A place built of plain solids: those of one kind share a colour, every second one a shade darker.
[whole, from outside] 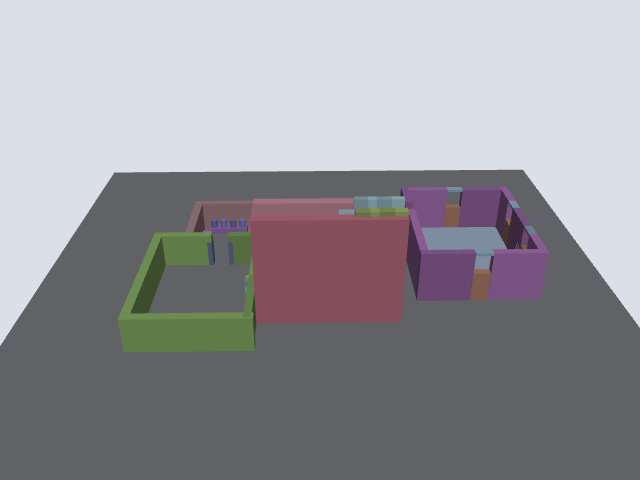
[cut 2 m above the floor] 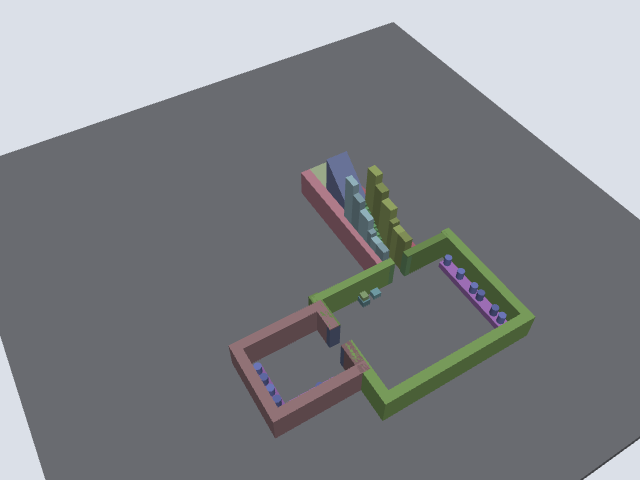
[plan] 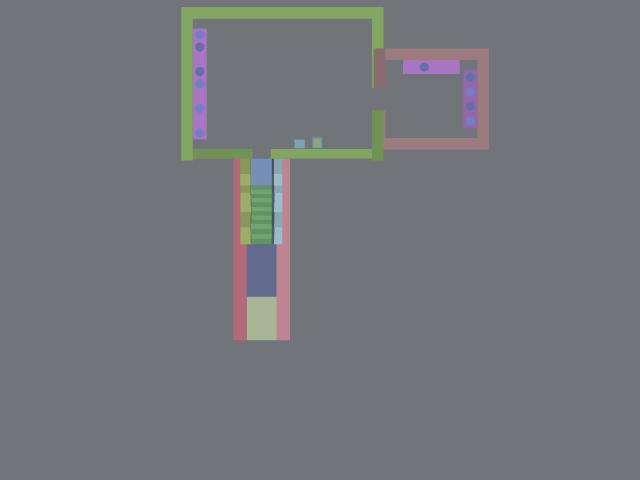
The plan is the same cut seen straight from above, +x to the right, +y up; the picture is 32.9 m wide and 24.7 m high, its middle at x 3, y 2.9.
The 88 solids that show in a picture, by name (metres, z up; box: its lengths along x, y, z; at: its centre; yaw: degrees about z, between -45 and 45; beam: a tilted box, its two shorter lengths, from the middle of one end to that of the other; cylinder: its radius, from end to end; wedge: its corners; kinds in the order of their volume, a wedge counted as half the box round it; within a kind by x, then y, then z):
{
 "wall_chamber_1": {"box": [0.6, 7.9, 2.76], "at": [-3.84, 10.94, 1.08]},
 "wall_chamber_2": {"box": [3.57, 0.5, 2.76], "at": [-2.26, 7.34, 1.08]},
 "wall_chamber_3": {"box": [10.41, 0.6, 2.76], "at": [1.06, 14.59, 1.08]},
 "wall_chamber_4": {"box": [5.7, 0.5, 2.76], "at": [3.32, 7.34, 1.08]},
 "wall_chamber_5": {"box": [0.6, 2.59, 2.76], "at": [5.97, 8.28, 1.08]},
 "wall_chamber_6": {"box": [0.6, 4.16, 2.76], "at": [5.97, 12.81, 1.08]},
 "mass_rock_left_1": {"box": [0.7, 9.35, 7.8], "at": [-1.1, 2.41, 3.6]},
 "mass_rock_right_1": {"box": [0.7, 9.35, 7.8], "at": [1.1, 2.41, 3.6]},
 "wall_yard_1": {"box": [0.45, 2.92, 3.0], "at": [-5.42, -7.59, 6.17]},
 "wall_yard_2": {"box": [0.45, 2.92, 3.0], "at": [-5.42, -3.72, 6.17]},
 "wall_yard_3": {"box": [2.03, 0.45, 3.0], "at": [-4.63, -8.82, 6.17]},
 "wall_yard_4": {"box": [5.18, 0.45, 3.0], "at": [-3.06, -2.48, 6.17]},
 "wall_yard_5": {"box": [2.28, 0.45, 3.0], "at": [-1.52, -8.82, 6.17]},
 "wall_yard_6": {"box": [2.13, 0.45, 3.0], "at": [1.54, -2.48, 6.17]},
 "wall_yard_7": {"box": [2.03, 0.45, 3.0], "at": [1.59, -8.82, 6.17]},
 "wall_yard_8": {"box": [0.45, 2.92, 3.0], "at": [2.38, -7.59, 6.17]},
 "wall_yard_9": {"box": [0.45, 2.92, 3.0], "at": [2.38, -3.72, 6.17]},
 "wall_side_chamber_1": {"box": [0.6, 2.03, 2.61], "at": [6.07, 8.56, 1.0]},
 "wall_side_chamber_2": {"box": [0.6, 2.03, 2.61], "at": [6.07, 11.74, 1.0]},
 "wall_side_chamber_3": {"box": [5.93, 0.6, 2.61], "at": [8.73, 7.85, 1.0]},
 "wall_side_chamber_4": {"box": [5.93, 0.6, 2.61], "at": [8.73, 12.46, 1.0]},
 "wall_side_chamber_5": {"box": [0.6, 5.21, 2.61], "at": [11.4, 10.15, 1.0]},
 "fill_under_steps_1": {"wedge": [[-0.77, -0.02, -0.3], [-0.77, -0.02, 4.68], [-0.77, 5.93, -0.3], [-0.77, 5.93, -0.24], [0.77, -0.02, -0.3], [0.77, -0.02, 4.68], [0.77, 5.93, -0.3], [0.77, 5.93, -0.24]]},
 "mass_under_head_1": {"box": [1.53, 2.25, 4.97], "at": [0.0, -1.13, 2.19]},
 "floor_yard_1": {"box": [7.35, 5.89, 0.3], "at": [-1.52, -5.65, 4.82]},
 "rock_right_1": {"wedge": [[0.44, 0.0, 3.72], [0.48, 0.87, 3.72], [0.61, 0.0, 7.8], [0.65, 0.87, 7.8], [1.05, 0.0, 3.72], [1.05, 0.0, 7.8], [1.05, 0.87, 3.72], [1.05, 0.87, 7.8]]},
 "rock_right_2": {"wedge": [[0.44, 0.87, 2.89], [0.49, 1.82, 2.89], [0.62, 0.87, 7.04], [0.66, 1.82, 7.04], [1.05, 0.87, 2.89], [1.05, 0.87, 7.04], [1.05, 1.82, 2.89], [1.05, 1.82, 7.04]]},
 "rock_right_3": {"wedge": [[0.46, -0.52, 4.47], [0.49, -1.46, 4.47], [0.6, -0.52, 7.8], [0.63, -1.46, 7.8], [1.05, -1.46, 4.47], [1.05, -1.46, 7.8], [1.05, -0.52, 4.47], [1.05, -0.52, 7.8]]},
 "rock_right_4": {"wedge": [[0.46, -0.52, 4.47], [0.47, 0.0, 4.47], [0.6, -0.52, 7.8], [0.61, 0.0, 7.8], [1.04, -0.52, 4.47], [1.04, -0.52, 7.8], [1.04, 0.0, 4.47], [1.04, 0.0, 7.8]]},
 "rock_right_5": {"wedge": [[0.46, 2.68, 1.38], [0.49, 3.55, 1.38], [0.63, 2.68, 5.46], [0.67, 3.55, 5.46], [1.06, 2.68, 1.38], [1.06, 2.68, 5.46], [1.06, 3.55, 1.38], [1.06, 3.55, 5.46]]},
 "rock_right_6": {"wedge": [[0.46, 3.55, 0.69], [0.49, 4.34, 0.69], [0.63, 3.55, 4.71], [0.66, 4.34, 4.71], [1.06, 3.55, 0.69], [1.06, 3.55, 4.71], [1.06, 4.34, 0.69], [1.06, 4.34, 4.71]]},
 "rock_right_7": {"wedge": [[0.46, 4.34, -0.17], [0.49, 5.33, -0.17], [0.63, 4.34, 4.02], [0.67, 5.33, 4.02], [1.06, 4.34, -0.17], [1.06, 4.34, 4.02], [1.06, 5.33, -0.17], [1.06, 5.33, 4.02]]},
 "rock_right_8": {"wedge": [[0.48, -2.26, 4.47], [0.49, -1.46, 4.47], [0.62, -2.26, 7.8], [0.63, -1.46, 7.8], [1.05, -2.26, 4.47], [1.05, -2.26, 7.8], [1.05, -1.46, 4.47], [1.05, -1.46, 7.8]]},
 "rock_right_9": {"wedge": [[0.48, 5.33, -0.5], [0.49, 5.71, -0.5], [0.63, 5.33, 3.15], [0.65, 5.71, 3.15], [1.06, 5.33, -0.5], [1.06, 5.33, 3.15], [1.06, 5.71, -0.5], [1.06, 5.71, 3.15]]},
 "rock_right_10": {"wedge": [[0.49, 5.71, -0.5], [0.49, 6.29, -0.5], [0.63, 5.71, 2.83], [0.63, 6.29, 2.83], [1.06, 5.71, -0.5], [1.06, 5.71, 2.83], [1.06, 6.29, -0.5], [1.06, 6.29, 2.83]]},
 "rock_right_11": {"wedge": [[0.49, 6.29, -0.5], [0.49, 7.09, -0.5], [0.63, 6.29, 2.83], [0.63, 7.09, 2.83], [1.06, 6.29, -0.5], [1.06, 6.29, 2.83], [1.06, 7.09, -0.5], [1.06, 7.09, 2.83]]},
 "rock_left_1": {"wedge": [[-1.1, 5.33, -0.5], [-1.1, 5.33, 3.15], [-1.1, 5.71, -0.5], [-1.1, 5.71, 3.15], [-0.57, 5.33, 3.15], [-0.57, 5.71, 3.15], [-0.55, 5.71, -0.5], [-0.54, 5.33, -0.5]]},
 "rock_left_2": {"wedge": [[-1.1, 5.71, -0.5], [-1.1, 5.71, 2.83], [-1.1, 6.29, -0.5], [-1.1, 6.29, 2.83], [-0.57, 5.71, 2.83], [-0.57, 6.29, 2.83], [-0.55, 5.71, -0.5], [-0.55, 6.29, -0.5]]},
 "rock_left_3": {"wedge": [[-1.1, 6.29, -0.5], [-1.1, 6.29, 2.83], [-1.1, 7.09, -0.5], [-1.1, 7.09, 2.83], [-0.57, 6.29, 2.83], [-0.57, 7.09, 2.83], [-0.55, 6.29, -0.5], [-0.55, 7.09, -0.5]]},
 "rock_left_4": {"wedge": [[-1.09, 0.0, 3.72], [-1.09, 0.0, 7.8], [-1.09, 0.87, 3.72], [-1.09, 0.87, 7.8], [-0.57, 0.87, 7.8], [-0.55, 0.87, 3.72], [-0.54, 0.0, 7.8], [-0.52, 0.0, 3.72]]},
 "rock_left_5": {"wedge": [[-1.09, 2.68, 1.38], [-1.09, 2.68, 5.46], [-1.09, 3.55, 1.38], [-1.09, 3.55, 5.46], [-0.57, 3.55, 5.46], [-0.55, 2.68, 5.46], [-0.55, 3.55, 1.38], [-0.53, 2.68, 1.38]]},
 "rock_left_6": {"wedge": [[-1.09, 3.55, 0.69], [-1.09, 3.55, 4.71], [-1.09, 4.34, 0.69], [-1.09, 4.34, 4.71], [-0.57, 3.55, 4.71], [-0.55, 4.34, 4.71], [-0.54, 3.55, 0.69], [-0.53, 4.34, 0.69]]},
 "rock_left_7": {"wedge": [[-1.09, 4.34, -0.17], [-1.09, 4.34, 4.02], [-1.09, 5.33, -0.17], [-1.09, 5.33, 4.02], [-0.57, 5.33, 4.02], [-0.55, 4.34, 4.02], [-0.55, 5.33, -0.17], [-0.52, 4.34, -0.17]]},
 "rock_left_8": {"wedge": [[-1.07, -0.52, 4.47], [-1.07, -0.52, 7.8], [-1.07, 0.0, 4.47], [-1.07, 0.0, 7.8], [-0.54, -0.52, 7.8], [-0.54, 0.0, 7.8], [-0.52, -0.52, 4.47], [-0.52, 0.0, 4.47]]},
 "rock_left_9": {"wedge": [[-1.05, -2.26, 4.47], [-1.05, -2.26, 7.8], [-1.05, -1.46, 4.47], [-1.05, -1.46, 7.8], [-0.53, -2.26, 7.8], [-0.5, -2.26, 4.47], [-0.5, -1.46, 7.8], [-0.48, -1.46, 4.47]]},
 "rock_left_10": {"wedge": [[-1.05, -1.46, 4.47], [-1.05, -1.46, 7.8], [-1.05, -0.52, 4.47], [-1.05, -0.52, 7.8], [-0.54, -0.52, 7.8], [-0.52, -0.52, 4.47], [-0.5, -1.46, 7.8], [-0.48, -1.46, 4.47]]},
 "bench_1": {"box": [0.72, 5.7, 0.52], "at": [-3.18, 10.94, 0.21]},
 "bench_2": {"box": [2.93, 0.72, 0.45], "at": [8.73, 11.8, 0.18]},
 "bench_3": {"box": [0.72, 3.01, 0.51], "at": [10.74, 10.15, 0.2]},
 "wall_yard_under_light_1": {"box": [0.45, 0.95, 1.75], "at": [-5.42, -5.65, 5.54]},
 "wall_yard_under_light_2": {"box": [0.95, 0.45, 1.75], "at": [0.1, -8.82, 5.54]},
 "wall_yard_under_light_3": {"box": [0.45, 0.95, 1.75], "at": [2.38, -5.65, 5.54]},
 "tread_1": {"wedge": [[-0.77, 2.68, 2.0], [-0.77, 2.68, 2.49], [-0.77, 2.95, 2.0], [-0.77, 2.95, 2.48], [0.77, 2.7, 2.0], [0.77, 2.7, 2.49], [0.77, 2.97, 2.0], [0.77, 2.97, 2.47]]},
 "tread_2": {"wedge": [[-0.77, 2.91, 1.81], [-0.77, 2.91, 2.3], [-0.77, 3.21, 1.81], [-0.77, 3.21, 2.28], [0.77, 2.93, 1.81], [0.77, 2.93, 2.31], [0.77, 3.22, 1.81], [0.77, 3.22, 2.29]]},
 "tread_3": {"wedge": [[-0.77, 3.17, 1.62], [-0.77, 3.17, 2.12], [-0.77, 3.47, 1.62], [-0.77, 3.47, 2.1], [0.77, 3.18, 1.62], [0.77, 3.18, 2.11], [0.77, 3.47, 1.62], [0.77, 3.47, 2.09]]},
 "tread_4": {"wedge": [[-0.77, 3.43, 1.43], [-0.77, 3.43, 1.93], [-0.77, 3.73, 1.43], [-0.77, 3.73, 1.91], [0.77, 3.43, 1.43], [0.77, 3.43, 1.93], [0.77, 3.73, 1.43], [0.77, 3.73, 1.91]]},
 "tread_5": {"wedge": [[-0.77, 3.68, 1.24], [-0.77, 3.68, 1.74], [-0.77, 3.95, 1.24], [-0.77, 3.95, 1.72], [0.77, 3.68, 1.24], [0.77, 3.68, 1.74], [0.77, 3.93, 1.24], [0.77, 3.93, 1.72]]},
 "tread_6": {"wedge": [[-0.77, 3.91, 1.05], [-0.77, 3.91, 1.54], [-0.77, 4.17, 1.05], [-0.77, 4.17, 1.53], [0.77, 3.89, 1.05], [0.77, 3.89, 1.54], [0.77, 4.15, 1.05], [0.77, 4.15, 1.52]]},
 "tread_7": {"wedge": [[-0.77, 4.13, 0.84], [-0.77, 4.13, 1.35], [-0.77, 4.38, 0.84], [-0.77, 4.38, 1.34], [0.77, 4.11, 0.84], [0.77, 4.11, 1.35], [0.77, 4.37, 0.84], [0.77, 4.37, 1.34]]},
 "tread_8": {"wedge": [[-0.77, 4.34, 0.65], [-0.77, 4.34, 1.14], [-0.77, 4.61, 0.65], [-0.77, 4.61, 1.13], [0.77, 4.33, 0.65], [0.77, 4.33, 1.15], [0.77, 4.58, 0.65], [0.77, 4.58, 1.14]]},
 "tread_9": {"wedge": [[-0.77, 4.57, 0.47], [-0.77, 4.57, 0.94], [-0.77, 4.85, 0.47], [-0.77, 4.85, 0.93], [0.77, 4.54, 0.47], [0.77, 4.54, 0.95], [0.77, 4.83, 0.47], [0.77, 4.83, 0.94]]},
 "tread_10": {"wedge": [[-0.77, 4.81, 0.28], [-0.77, 4.81, 0.76], [-0.77, 5.06, 0.28], [-0.77, 5.06, 0.75], [0.77, 4.79, 0.28], [0.77, 4.79, 0.77], [0.77, 5.04, 0.28], [0.77, 5.04, 0.76]]},
 "tread_11": {"wedge": [[-0.77, 5.02, 0.09], [-0.77, 5.02, 0.58], [-0.77, 5.28, 0.09], [-0.77, 5.28, 0.56], [0.77, 5.0, 0.09], [0.77, 5.0, 0.59], [0.77, 5.26, 0.09], [0.77, 5.26, 0.57]]},
 "tread_12": {"wedge": [[-0.77, 5.24, -0.11], [-0.77, 5.24, 0.39], [-0.77, 5.49, -0.11], [-0.77, 5.49, 0.38], [0.77, 5.23, -0.11], [0.77, 5.23, 0.39], [0.77, 5.49, -0.11], [0.77, 5.49, 0.38]]},
 "tread_13": {"wedge": [[-0.77, 5.45, -0.3], [-0.77, 5.45, 0.2], [-0.77, 5.72, -0.3], [-0.77, 5.72, 0.18], [0.77, 5.45, -0.3], [0.77, 5.45, 0.19], [0.77, 5.7, -0.3], [0.77, 5.7, 0.17]]},
 "floor_lower_1": {"box": [1.89, 1.75, 0.4], "at": [0.0, 6.21, -0.2]},
 "cask_1": {"cylinder": 0.23, "from": [-3.18, 8.4, 0.47], "to": [-3.18, 8.4, 1.09]},
 "cask_2": {"cylinder": 0.23, "from": [-3.18, 9.67, 0.47], "to": [-3.18, 9.67, 1.09]},
 "cask_3": {"cylinder": 0.23, "from": [-3.18, 10.94, 0.47], "to": [-3.18, 10.94, 1.09]},
 "cask_4": {"cylinder": 0.23, "from": [-3.18, 11.57, 0.47], "to": [-3.18, 11.57, 1.09]},
 "cask_5": {"cylinder": 0.23, "from": [-3.18, 12.84, 0.47], "to": [-3.18, 12.84, 1.09]},
 "cask_6": {"cylinder": 0.23, "from": [-3.18, 13.47, 0.47], "to": [-3.18, 13.47, 1.09]},
 "cask_7": {"cylinder": 0.23, "from": [8.37, 11.8, 0.4], "to": [8.37, 11.8, 1.02]},
 "cask_8": {"cylinder": 0.23, "from": [10.74, 9.03, 0.46], "to": [10.74, 9.03, 1.08]},
 "cask_9": {"cylinder": 0.23, "from": [10.74, 9.78, 0.46], "to": [10.74, 9.78, 1.08]},
 "cask_10": {"cylinder": 0.23, "from": [10.74, 10.53, 0.46], "to": [10.74, 10.53, 1.08]},
 "cask_11": {"cylinder": 0.23, "from": [10.74, 11.28, 0.46], "to": [10.74, 11.28, 1.08]},
 "jamb_side_mouth_1": {"box": [0.7, 0.35, 1.95], "at": [6.02, 9.4, 0.93]},
 "jamb_side_mouth_2": {"box": [0.7, 0.35, 1.95], "at": [6.02, 10.9, 0.93]},
 "jamb_chamber_mouth_1": {"box": [0.35, 0.5, 1.95], "at": [-0.65, 7.34, 0.92]},
 "jamb_chamber_mouth_2": {"box": [0.35, 0.5, 1.95], "at": [0.65, 7.34, 0.92]},
 "crate_chamber_1": {"box": [0.53, 0.46, 0.45], "at": [1.95, 7.84, 0.17]},
 "crate_chamber_2": {"box": [0.52, 0.6, 0.53], "at": [2.86, 7.91, 0.21]},
 "wall_yard_over_light_1": {"box": [0.45, 0.95, 0.15], "at": [-5.42, -5.65, 7.59]},
 "wall_yard_over_light_2": {"box": [0.95, 0.45, 0.15], "at": [-3.14, -8.82, 7.59]},
 "wall_yard_over_light_3": {"box": [0.95, 0.45, 0.15], "at": [0.1, -8.82, 7.59]},
 "wall_yard_over_light_4": {"box": [0.45, 0.95, 0.15], "at": [2.38, -5.65, 7.59]},
 "crate_upper_chamber_1": {"box": [0.4, 0.46, 0.32], "at": [2.86, 7.88, 0.64]}
}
